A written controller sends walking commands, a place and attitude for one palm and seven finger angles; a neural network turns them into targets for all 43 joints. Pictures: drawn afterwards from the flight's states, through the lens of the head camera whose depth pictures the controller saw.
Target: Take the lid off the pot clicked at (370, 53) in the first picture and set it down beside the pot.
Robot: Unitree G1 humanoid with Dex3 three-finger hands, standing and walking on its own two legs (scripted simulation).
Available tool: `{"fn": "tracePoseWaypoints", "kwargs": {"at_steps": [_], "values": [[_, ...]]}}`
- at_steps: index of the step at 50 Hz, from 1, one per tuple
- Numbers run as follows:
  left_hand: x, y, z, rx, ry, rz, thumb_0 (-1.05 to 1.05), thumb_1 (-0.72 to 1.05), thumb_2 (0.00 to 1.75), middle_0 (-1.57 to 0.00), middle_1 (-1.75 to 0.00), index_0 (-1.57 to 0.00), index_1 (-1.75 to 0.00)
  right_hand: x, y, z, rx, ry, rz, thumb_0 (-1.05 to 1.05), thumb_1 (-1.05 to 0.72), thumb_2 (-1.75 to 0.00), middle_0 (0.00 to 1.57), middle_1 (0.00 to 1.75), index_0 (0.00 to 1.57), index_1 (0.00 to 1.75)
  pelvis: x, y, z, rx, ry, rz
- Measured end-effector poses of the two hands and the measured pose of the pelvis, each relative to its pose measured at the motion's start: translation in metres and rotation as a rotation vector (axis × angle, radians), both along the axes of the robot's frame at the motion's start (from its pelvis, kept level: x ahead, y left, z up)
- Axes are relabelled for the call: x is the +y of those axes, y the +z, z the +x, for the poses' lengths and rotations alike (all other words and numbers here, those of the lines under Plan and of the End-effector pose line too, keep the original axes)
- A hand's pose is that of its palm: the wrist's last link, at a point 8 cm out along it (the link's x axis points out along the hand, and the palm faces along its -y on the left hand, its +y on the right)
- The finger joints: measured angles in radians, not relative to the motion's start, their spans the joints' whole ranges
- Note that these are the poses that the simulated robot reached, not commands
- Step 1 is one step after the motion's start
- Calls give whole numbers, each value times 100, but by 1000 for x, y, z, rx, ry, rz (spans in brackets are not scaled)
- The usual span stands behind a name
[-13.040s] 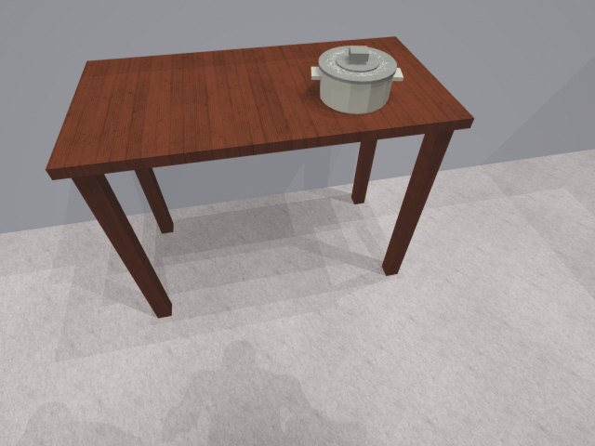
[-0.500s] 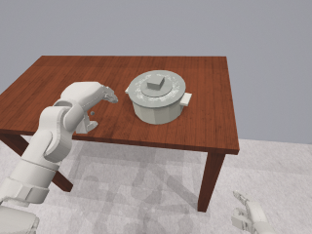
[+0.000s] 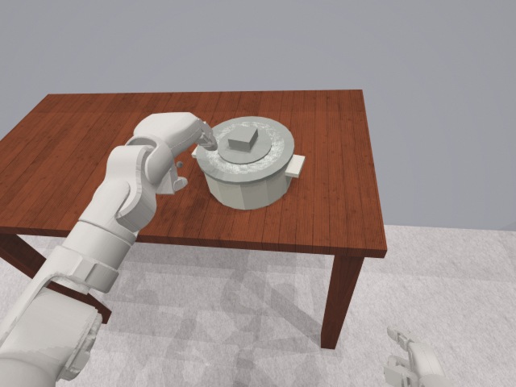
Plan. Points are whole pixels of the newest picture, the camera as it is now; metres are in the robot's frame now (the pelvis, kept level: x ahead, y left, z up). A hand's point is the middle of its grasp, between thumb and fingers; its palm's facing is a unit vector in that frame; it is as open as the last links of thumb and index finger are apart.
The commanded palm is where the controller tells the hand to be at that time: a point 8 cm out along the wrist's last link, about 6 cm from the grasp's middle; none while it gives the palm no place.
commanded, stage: move the open hand above the knob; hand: left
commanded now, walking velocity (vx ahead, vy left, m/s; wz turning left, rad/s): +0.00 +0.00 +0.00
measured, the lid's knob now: (243, 137) +0.54 +0.07 +0.09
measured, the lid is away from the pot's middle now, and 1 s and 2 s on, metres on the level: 0.00 0.00 0.00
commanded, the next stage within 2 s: lower the open fingers around the knob in 1.34 s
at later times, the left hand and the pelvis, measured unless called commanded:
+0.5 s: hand (225, 129) +0.48 +0.09 +0.16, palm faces -0.27 -0.01 -0.96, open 10.0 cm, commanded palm +0.48 +0.09 +0.22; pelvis +0.02 +0.00 +0.00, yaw +0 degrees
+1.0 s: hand (233, 119) +0.51 +0.08 +0.16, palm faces -0.30 -0.02 -0.95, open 10.0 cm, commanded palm +0.50 +0.08 +0.22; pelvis +0.03 +0.00 +0.00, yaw -2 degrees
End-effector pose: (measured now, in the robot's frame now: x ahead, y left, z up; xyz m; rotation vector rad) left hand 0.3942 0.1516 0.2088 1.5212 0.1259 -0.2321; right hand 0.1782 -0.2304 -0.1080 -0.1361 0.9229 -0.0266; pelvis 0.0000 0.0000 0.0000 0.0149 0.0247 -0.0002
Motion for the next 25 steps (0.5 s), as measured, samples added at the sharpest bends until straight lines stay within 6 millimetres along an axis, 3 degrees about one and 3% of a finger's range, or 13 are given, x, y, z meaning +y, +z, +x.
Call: {"fn": "tracePoseWaypoints", "kwargs": {"at_steps": [12, 25], "values": [[-26, 3, 39, 18, -17, 6, 0, -30, 147, -86, -8, -86, -8, -7, -10, -17, 82, -48, -7, 1, -91, -90, 20, 30, 20, 30, 1, 0, 8, 30, 2, 2], [-62, 6, 80, 43, -45, 14, 0, -30, 148, -86, -8, -86, -8, -15, -22, -49, 195, -123, -12, 1, -91, -90, 20, 30, 20, 30, 2, 1, 16, 69, -9, 4]]}}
